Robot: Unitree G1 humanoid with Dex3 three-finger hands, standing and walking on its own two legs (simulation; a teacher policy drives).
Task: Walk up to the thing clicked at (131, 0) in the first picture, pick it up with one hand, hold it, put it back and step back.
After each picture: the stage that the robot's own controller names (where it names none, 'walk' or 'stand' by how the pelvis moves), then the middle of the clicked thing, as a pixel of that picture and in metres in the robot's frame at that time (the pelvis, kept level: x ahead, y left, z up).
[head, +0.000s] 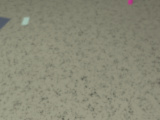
stand; out of the picture +2.27 -0.76 -0.65
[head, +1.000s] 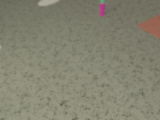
walk; (102, 7) +2.21 -0.17 -0.62
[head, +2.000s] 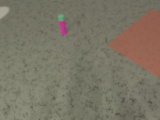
walk; (62, 25) +1.51 +0.31 -0.65
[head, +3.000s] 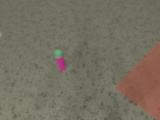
walk; (60, 61) +1.00 +0.30 -0.65
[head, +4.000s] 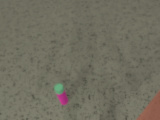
walk; (61, 94) +0.61 +0.26 -0.65
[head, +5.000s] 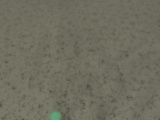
stand; out of the picture +0.41 +0.20 -0.64
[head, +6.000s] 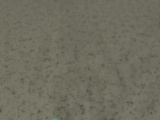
stand; out of the picture +0.38 +0.21 -0.66
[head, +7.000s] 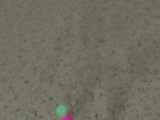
walk; (65, 115) +0.41 +0.25 -0.64
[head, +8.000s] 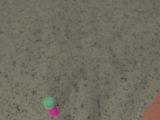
walk; (51, 107) +0.43 +0.24 -0.62
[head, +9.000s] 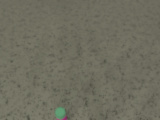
stand; (61, 118) +0.46 +0.17 -0.65
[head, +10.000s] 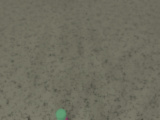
stand; out of the picture +0.44 +0.17 -0.66
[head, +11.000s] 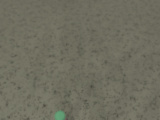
stand; out of the picture +0.43 +0.18 -0.66
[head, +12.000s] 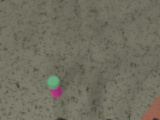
go down; (55, 87) +0.47 +0.17 -0.52
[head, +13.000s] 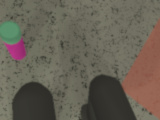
go down; (14, 43) +0.50 +0.24 -0.25
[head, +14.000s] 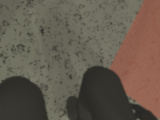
close in; out of the picture +0.49 +0.26 -0.21
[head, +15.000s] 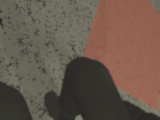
close; out of the picture +0.48 +0.29 -0.17
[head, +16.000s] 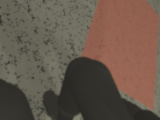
lift; out of the picture +0.46 +0.29 -0.17
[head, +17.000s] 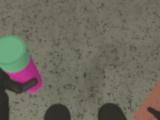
lift; (23, 70) +0.35 +0.19 +0.02
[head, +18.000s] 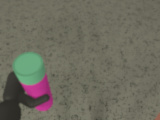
hold; (37, 86) +0.31 +0.16 +0.04
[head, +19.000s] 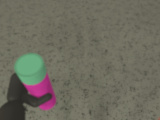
hold; (39, 86) +0.31 +0.16 +0.04
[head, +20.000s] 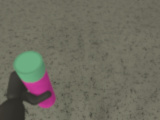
hold; (39, 84) +0.32 +0.16 +0.05
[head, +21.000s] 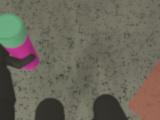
crouch; (21, 48) +0.43 +0.19 -0.02
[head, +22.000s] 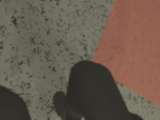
lower; out of the picture +0.47 +0.28 -0.16
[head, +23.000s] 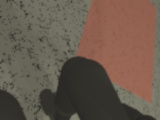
lower; out of the picture +0.47 +0.30 -0.17
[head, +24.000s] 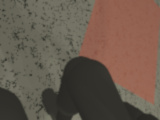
lower; out of the picture +0.47 +0.31 -0.17
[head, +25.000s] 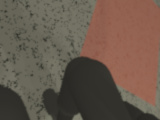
lower; out of the picture +0.46 +0.31 -0.17
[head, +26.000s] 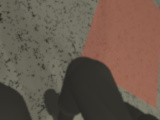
rest; out of the picture +0.46 +0.31 -0.17
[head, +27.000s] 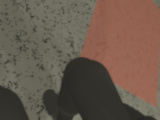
open; out of the picture +0.47 +0.30 -0.18
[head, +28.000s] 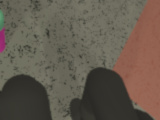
stand; out of the picture +0.48 +0.27 -0.21
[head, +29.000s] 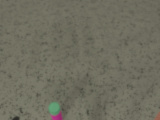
stand; (56, 114) +0.43 +0.16 -0.58
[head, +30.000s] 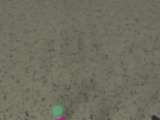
stand; (59, 117) +0.45 +0.17 -0.60
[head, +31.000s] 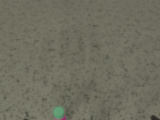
stand; (60, 118) +0.44 +0.16 -0.60
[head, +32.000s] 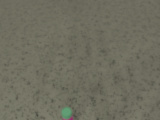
stand; (68, 118) +0.47 +0.15 -0.65
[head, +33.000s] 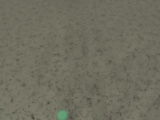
stand; out of the picture +0.44 +0.17 -0.66
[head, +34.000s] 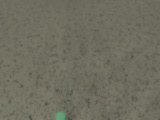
stand; out of the picture +0.43 +0.18 -0.66
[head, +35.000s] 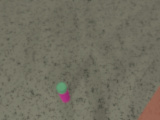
walk; (63, 93) +0.51 +0.17 -0.63
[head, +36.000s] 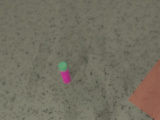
walk; (65, 73) +0.76 +0.23 -0.64
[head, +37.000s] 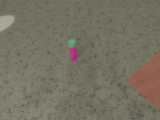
stand; (72, 50) +1.08 +0.16 -0.63
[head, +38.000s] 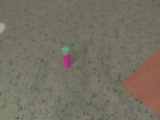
stand; (66, 57) +1.02 +0.17 -0.65
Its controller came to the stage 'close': yes
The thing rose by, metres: 0.69
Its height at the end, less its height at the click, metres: +0.00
